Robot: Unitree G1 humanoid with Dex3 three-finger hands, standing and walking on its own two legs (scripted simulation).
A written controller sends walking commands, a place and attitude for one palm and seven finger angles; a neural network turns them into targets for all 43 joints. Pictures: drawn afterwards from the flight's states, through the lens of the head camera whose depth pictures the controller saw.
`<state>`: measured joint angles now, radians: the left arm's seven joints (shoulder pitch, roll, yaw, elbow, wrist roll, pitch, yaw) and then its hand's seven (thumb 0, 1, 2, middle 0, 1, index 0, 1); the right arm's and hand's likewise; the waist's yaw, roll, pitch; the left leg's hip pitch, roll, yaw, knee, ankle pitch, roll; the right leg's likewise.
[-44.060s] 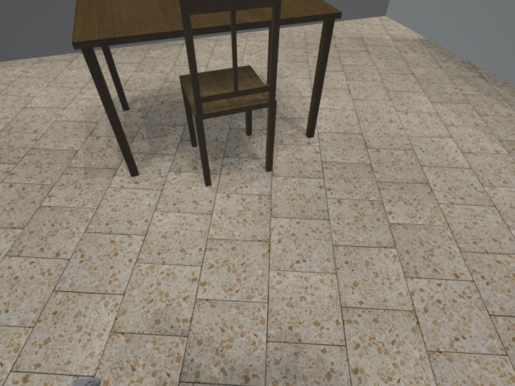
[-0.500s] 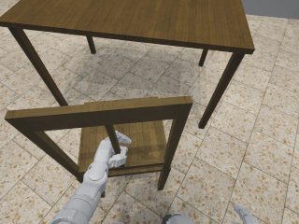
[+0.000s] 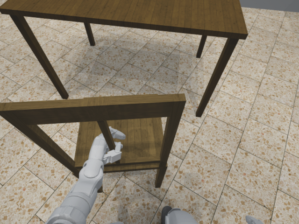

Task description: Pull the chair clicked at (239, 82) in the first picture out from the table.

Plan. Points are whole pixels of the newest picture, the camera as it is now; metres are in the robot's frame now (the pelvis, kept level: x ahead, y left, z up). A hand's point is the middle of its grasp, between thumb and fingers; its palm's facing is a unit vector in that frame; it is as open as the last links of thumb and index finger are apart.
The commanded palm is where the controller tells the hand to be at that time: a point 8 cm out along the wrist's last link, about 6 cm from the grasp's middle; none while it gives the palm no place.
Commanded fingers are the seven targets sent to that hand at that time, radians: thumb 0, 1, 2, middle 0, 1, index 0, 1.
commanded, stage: step backward, pulling the chair out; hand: left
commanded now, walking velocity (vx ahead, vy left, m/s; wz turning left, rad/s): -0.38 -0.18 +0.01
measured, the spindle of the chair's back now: (111, 144) +0.34 +0.12 -0.06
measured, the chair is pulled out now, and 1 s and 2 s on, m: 0.41 0.61 0.70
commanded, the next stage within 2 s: stop walking, hand still on the chair in 0.86 s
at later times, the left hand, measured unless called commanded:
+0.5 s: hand (113, 186) +0.22 +0.10 -0.06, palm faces -0.09 -0.99 -0.15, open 4.8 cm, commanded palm +0.21 +0.15 -0.06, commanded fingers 0.00 0.90 0.90 -0.50 -1.45 -0.50 -1.45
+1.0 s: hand out of the picture +0.12 +0.10 -0.06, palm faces -0.06 -0.99 -0.14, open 4.8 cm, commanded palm +0.10 +0.15 -0.05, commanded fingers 0.00 0.90 0.90 -0.50 -1.45 -0.50 -1.45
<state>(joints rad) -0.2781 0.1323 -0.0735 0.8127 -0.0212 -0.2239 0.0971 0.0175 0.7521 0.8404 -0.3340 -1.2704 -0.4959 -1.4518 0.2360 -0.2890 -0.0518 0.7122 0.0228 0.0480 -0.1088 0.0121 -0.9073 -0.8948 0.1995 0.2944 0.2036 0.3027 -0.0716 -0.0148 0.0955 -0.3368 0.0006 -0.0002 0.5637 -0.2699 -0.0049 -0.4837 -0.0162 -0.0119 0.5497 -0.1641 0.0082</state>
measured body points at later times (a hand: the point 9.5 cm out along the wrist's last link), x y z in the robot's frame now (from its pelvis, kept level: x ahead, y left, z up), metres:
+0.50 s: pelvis -0.09 +0.00 +0.00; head -0.02 +0.00 +0.45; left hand +0.22 +0.15 -0.05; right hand +0.02 -0.27 -0.12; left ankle -0.10 +0.11 -0.73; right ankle -0.01 -0.13 -0.72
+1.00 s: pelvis -0.20 -0.01 +0.00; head -0.15 +0.00 +0.45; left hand +0.12 +0.15 -0.05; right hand -0.11 -0.30 -0.11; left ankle -0.20 +0.11 -0.73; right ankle -0.13 -0.15 -0.73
